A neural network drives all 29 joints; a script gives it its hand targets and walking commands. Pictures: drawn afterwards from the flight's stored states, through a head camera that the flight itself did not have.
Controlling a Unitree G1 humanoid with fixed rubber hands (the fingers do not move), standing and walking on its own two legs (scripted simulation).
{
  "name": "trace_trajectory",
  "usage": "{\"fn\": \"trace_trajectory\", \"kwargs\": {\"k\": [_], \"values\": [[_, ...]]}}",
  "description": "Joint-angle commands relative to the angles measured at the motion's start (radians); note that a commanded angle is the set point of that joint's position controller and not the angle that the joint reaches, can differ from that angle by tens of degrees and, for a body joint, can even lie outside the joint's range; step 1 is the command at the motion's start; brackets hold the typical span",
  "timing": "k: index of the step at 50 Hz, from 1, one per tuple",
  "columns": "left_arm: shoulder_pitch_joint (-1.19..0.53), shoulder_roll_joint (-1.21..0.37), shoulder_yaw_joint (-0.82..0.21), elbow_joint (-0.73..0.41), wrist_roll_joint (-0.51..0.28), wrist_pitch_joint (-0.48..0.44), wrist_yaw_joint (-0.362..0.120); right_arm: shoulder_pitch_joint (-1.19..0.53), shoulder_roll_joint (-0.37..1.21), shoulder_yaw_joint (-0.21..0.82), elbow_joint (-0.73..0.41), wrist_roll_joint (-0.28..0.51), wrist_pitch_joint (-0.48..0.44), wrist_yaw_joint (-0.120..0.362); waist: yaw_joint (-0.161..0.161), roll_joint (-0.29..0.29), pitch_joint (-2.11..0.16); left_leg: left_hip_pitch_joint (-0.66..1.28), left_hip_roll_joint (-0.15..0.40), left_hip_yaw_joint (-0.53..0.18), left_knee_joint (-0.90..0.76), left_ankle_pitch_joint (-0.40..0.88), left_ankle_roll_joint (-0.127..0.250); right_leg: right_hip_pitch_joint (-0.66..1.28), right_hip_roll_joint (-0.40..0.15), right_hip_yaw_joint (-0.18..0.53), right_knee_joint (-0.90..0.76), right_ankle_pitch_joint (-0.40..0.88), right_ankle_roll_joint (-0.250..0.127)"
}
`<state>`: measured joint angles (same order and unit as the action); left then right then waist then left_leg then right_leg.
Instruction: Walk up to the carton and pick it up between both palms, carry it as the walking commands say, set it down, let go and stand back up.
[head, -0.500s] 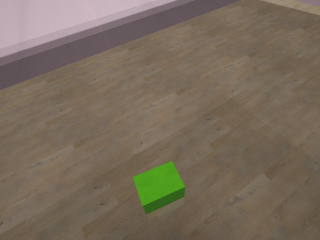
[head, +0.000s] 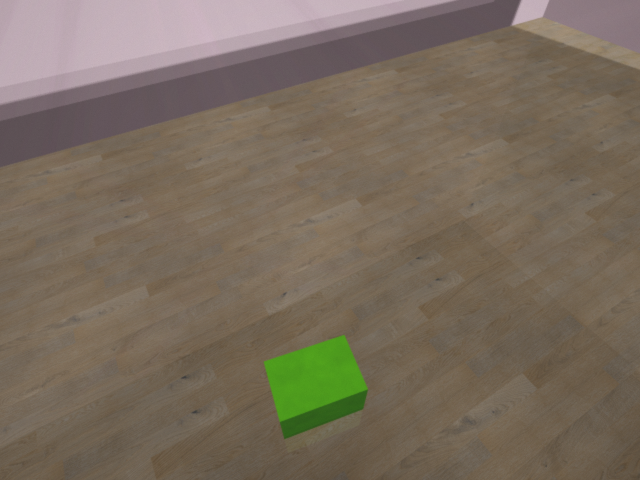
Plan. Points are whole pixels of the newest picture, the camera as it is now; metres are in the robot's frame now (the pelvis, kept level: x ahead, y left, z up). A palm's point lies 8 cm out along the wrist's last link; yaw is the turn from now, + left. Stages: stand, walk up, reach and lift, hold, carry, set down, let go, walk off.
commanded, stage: walk up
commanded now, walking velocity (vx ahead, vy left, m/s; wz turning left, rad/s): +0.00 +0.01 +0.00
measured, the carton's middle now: (314, 386) +0.49 +0.05 -0.70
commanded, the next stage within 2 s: none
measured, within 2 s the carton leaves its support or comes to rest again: neither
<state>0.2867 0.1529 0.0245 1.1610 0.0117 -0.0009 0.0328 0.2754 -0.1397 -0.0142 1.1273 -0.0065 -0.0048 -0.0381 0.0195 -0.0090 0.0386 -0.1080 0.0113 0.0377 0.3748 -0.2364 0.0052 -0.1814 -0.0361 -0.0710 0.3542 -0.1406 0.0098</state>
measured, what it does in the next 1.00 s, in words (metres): walks ahead: right foot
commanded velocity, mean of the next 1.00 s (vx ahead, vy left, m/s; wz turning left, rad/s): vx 0.09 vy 0.01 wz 0.15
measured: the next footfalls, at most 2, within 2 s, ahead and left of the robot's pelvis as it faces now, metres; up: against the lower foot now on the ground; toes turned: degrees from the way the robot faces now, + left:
right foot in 0.66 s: +0.14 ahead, -0.18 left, +0.00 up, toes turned -1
left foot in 1.14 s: +0.20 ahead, +0.12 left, +0.00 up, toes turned +14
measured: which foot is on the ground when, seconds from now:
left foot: down 0.00-0.66, up 0.68-1.00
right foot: down 0.00-0.42, up 0.44-0.64, down 0.66-1.00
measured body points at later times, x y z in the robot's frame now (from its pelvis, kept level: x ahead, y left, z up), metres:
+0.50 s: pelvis +0.02 -0.02 +0.00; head +0.03 -0.01 +0.45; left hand +0.03 +0.23 -0.16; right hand -0.03 -0.25 -0.15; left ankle -0.02 +0.11 -0.75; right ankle +0.02 -0.14 -0.71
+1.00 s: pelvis +0.12 -0.05 +0.00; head +0.18 -0.07 +0.45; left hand +0.01 +0.18 -0.12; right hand +0.29 -0.27 -0.15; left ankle +0.14 +0.09 -0.68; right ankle +0.10 -0.18 -0.75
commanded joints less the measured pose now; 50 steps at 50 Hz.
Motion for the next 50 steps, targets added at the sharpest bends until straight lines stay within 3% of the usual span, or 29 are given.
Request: {"fn": "trace_trajectory", "kwargs": {"k": [1, 19, 20, 21, 22, 23, 24, 25, 27, 29, 31, 32, 33, 34, 35, 36, 37, 38, 39, 40, 41, 42, 43, 45, 48, 50], "values": [[0.048, 0.066, 0.008, -0.015, -0.001, -0.007, 0.003, 0.071, -0.083, -0.012, -0.004, 0.001, -0.003, -0.004, -0.008, 0.004, 0.038, -0.079, 0.093, -0.078, -0.089, 0.068, 0.021, 0.024, -0.072, 0.086, -0.062, 0.011, -0.024], [0.069, 0.062, 0.008, -0.031, -0.004, -0.007, 0.006, 0.115, -0.074, -0.010, -0.001, 0.000, -0.010, -0.009, -0.007, 0.013, 0.046, -0.084, 0.094, -0.070, -0.084, 0.108, 0.018, 0.050, -0.074, 0.081, -0.041, 0.055, -0.027], [0.076, 0.095, 0.020, -0.036, 0.017, -0.006, 0.015, 0.097, -0.119, -0.043, 0.011, -0.012, -0.006, -0.011, -0.019, 0.068, 0.021, -0.092, 0.131, -0.083, -0.068, 0.017, 0.021, 0.001, -0.098, 0.057, 0.017, 0.006, -0.006], [0.015, 0.184, 0.055, -0.106, 0.021, 0.011, -0.006, 0.256, -0.211, -0.074, -0.001, -0.028, 0.009, 0.000, -0.083, 0.027, 0.003, -0.050, 0.242, -0.347, -0.118, -0.539, 0.109, -0.172, -0.038, -0.042, 0.231, -0.445, 0.016], [-0.079, 0.114, 0.037, -0.158, 0.023, 0.018, -0.013, 0.277, -0.259, -0.095, 0.010, -0.032, 0.022, -0.001, -0.124, 0.182, 0.115, -0.026, 0.370, -0.553, -0.242, -0.704, 0.174, -0.415, 0.014, -0.073, 0.438, -0.415, 0.037], [-0.149, 0.088, 0.027, -0.202, 0.027, 0.017, -0.019, 0.272, -0.249, -0.092, -0.006, -0.035, 0.017, -0.008, -0.123, 0.172, 0.179, -0.053, 0.410, -0.630, -0.289, -0.663, 0.185, -0.520, -0.017, 0.027, 0.577, -0.377, 0.039], [-0.134, 0.086, 0.021, -0.209, 0.023, 0.008, -0.027, 0.204, -0.226, -0.080, -0.025, -0.030, 0.004, -0.012, -0.072, 0.138, 0.182, -0.098, 0.372, -0.562, -0.279, -0.557, 0.151, -0.491, -0.039, 0.081, 0.593, -0.312, 0.037], [-0.093, 0.080, 0.021, -0.201, 0.024, -0.006, -0.033, 0.172, -0.209, -0.079, -0.040, -0.028, -0.009, -0.009, -0.052, 0.144, 0.153, -0.099, 0.334, -0.485, -0.271, -0.458, 0.128, -0.446, -0.047, 0.082, 0.543, -0.271, 0.038], [-0.059, 0.069, 0.016, -0.192, 0.022, -0.013, -0.039, 0.136, -0.190, -0.074, -0.058, -0.029, -0.022, 0.000, -0.047, 0.186, 0.113, -0.125, 0.258, -0.346, -0.244, -0.283, 0.109, -0.309, -0.032, 0.030, 0.406, -0.230, 0.049], [-0.073, 0.078, 0.013, -0.211, 0.016, -0.013, -0.041, 0.140, -0.199, -0.075, -0.063, -0.036, -0.023, 0.009, -0.051, 0.215, 0.084, -0.164, 0.213, -0.269, -0.201, -0.200, 0.098, -0.169, 0.001, -0.024, 0.268, -0.219, 0.050], [0.023, 0.095, 0.022, -0.187, 0.005, -0.018, -0.032, 0.140, -0.205, -0.074, -0.074, -0.041, -0.017, 0.016, -0.007, 0.177, 0.039, -0.228, 0.166, -0.217, -0.101, -0.162, 0.067, 0.043, 0.020, -0.079, 0.093, -0.102, 0.054], [0.087, 0.132, 0.033, -0.172, 0.007, -0.026, -0.022, 0.150, -0.175, -0.062, -0.091, -0.045, -0.020, 0.020, 0.016, 0.111, 0.007, -0.294, 0.116, -0.195, -0.013, -0.185, 0.046, 0.169, -0.009, -0.063, 0.050, -0.073, 0.048], [0.165, 0.192, 0.050, -0.155, 0.017, -0.036, -0.014, 0.141, -0.125, -0.047, -0.123, -0.049, -0.030, 0.022, 0.051, -0.022, -0.019, -0.401, 0.051, -0.132, 0.160, -0.246, 0.025, 0.269, -0.148, 0.072, -0.011, -0.125, 0.035], [0.213, 0.311, 0.070, -0.161, 0.028, -0.039, -0.006, 0.127, -0.061, -0.030, -0.178, -0.038, -0.038, 0.019, 0.085, -0.292, -0.045, -0.559, -0.040, -0.010, 0.455, -0.353, -0.006, 0.298, -0.435, 0.428, -0.172, -0.257, -0.054], [0.237, 0.309, 0.060, -0.145, 0.030, -0.038, -0.011, 0.099, -0.112, -0.043, -0.181, -0.049, -0.027, 0.013, 0.062, -0.212, -0.049, -0.529, 0.034, -0.054, 0.667, -0.351, -0.009, 0.193, -0.504, 0.515, -0.204, -0.280, -0.116], [0.176, 0.264, 0.049, -0.155, 0.023, -0.044, -0.012, 0.099, -0.140, -0.060, -0.154, -0.052, -0.018, 0.018, 0.025, -0.072, 0.008, -0.530, 0.061, -0.090, 0.717, -0.269, -0.014, 0.124, -0.464, 0.454, -0.163, -0.113, -0.111], [0.108, 0.218, 0.040, -0.169, 0.012, -0.050, -0.009, 0.121, -0.127, -0.062, -0.134, -0.049, -0.015, 0.025, 0.002, -0.030, 0.038, -0.508, 0.081, -0.099, 0.725, -0.186, -0.022, 0.089, -0.407, 0.322, -0.113, 0.146, -0.106], [0.064, 0.168, 0.030, -0.176, 0.005, -0.057, -0.003, 0.142, -0.122, -0.064, -0.120, -0.040, -0.012, 0.028, -0.020, -0.061, 0.023, -0.461, 0.080, -0.077, 0.721, -0.142, -0.035, 0.088, -0.344, 0.179, -0.052, 0.487, -0.104], [0.096, 0.150, 0.025, -0.165, 0.003, -0.065, -0.001, 0.152, -0.116, -0.063, -0.123, -0.041, -0.005, 0.033, -0.011, -0.097, -0.020, -0.456, 0.074, -0.044, 0.732, -0.101, -0.034, 0.116, -0.318, 0.110, -0.034, 0.618, -0.110], [0.125, 0.162, 0.027, -0.148, 0.003, -0.069, 0.006, 0.143, -0.122, -0.069, -0.124, -0.037, 0.007, 0.036, -0.008, -0.114, -0.023, -0.456, 0.063, -0.028, 0.758, -0.105, -0.042, 0.121, -0.329, 0.083, -0.002, 0.797, -0.112], [0.173, 0.177, 0.034, -0.135, 0.004, -0.069, 0.011, 0.117, -0.124, -0.074, -0.148, -0.037, 0.021, 0.047, 0.000, -0.108, -0.036, -0.485, 0.065, -0.031, 0.782, -0.088, -0.046, 0.141, -0.348, 0.091, 0.010, 0.815, -0.107], [0.174, 0.200, 0.045, -0.139, -0.001, -0.062, 0.022, 0.078, -0.145, -0.079, -0.170, -0.028, 0.040, 0.053, -0.007, -0.127, -0.024, -0.501, 0.053, -0.032, 0.796, -0.090, -0.053, 0.144, -0.368, 0.092, 0.034, 0.946, -0.102], [0.164, 0.203, 0.052, -0.146, 0.001, -0.057, 0.025, 0.043, -0.150, -0.077, -0.188, -0.021, 0.052, 0.058, -0.013, -0.158, -0.023, -0.505, 0.044, -0.033, 0.785, -0.073, -0.054, 0.138, -0.360, 0.075, 0.038, 0.997, -0.098], [0.157, 0.195, 0.058, -0.148, 0.008, -0.046, 0.028, -0.024, -0.135, -0.065, -0.215, -0.020, 0.069, 0.067, -0.008, -0.205, -0.027, -0.518, 0.039, -0.025, 0.729, -0.042, -0.060, 0.148, -0.334, 0.037, 0.028, 0.944, -0.098], [0.145, 0.185, 0.067, -0.151, 0.015, -0.033, 0.032, -0.107, -0.118, -0.057, -0.242, -0.013, 0.080, 0.072, -0.002, -0.225, -0.022, -0.498, 0.036, -0.014, 0.596, -0.030, -0.058, 0.154, -0.326, 0.017, 0.020, 0.891, -0.112], [0.089, 0.172, 0.063, -0.161, 0.022, -0.028, 0.021, -0.145, -0.094, -0.041, -0.241, -0.001, 0.072, 0.066, -0.009, -0.248, -0.030, -0.357, 0.019, 0.017, 0.434, -0.009, -0.037, 0.088, -0.275, -0.055, 0.027, 0.808, -0.091]]}}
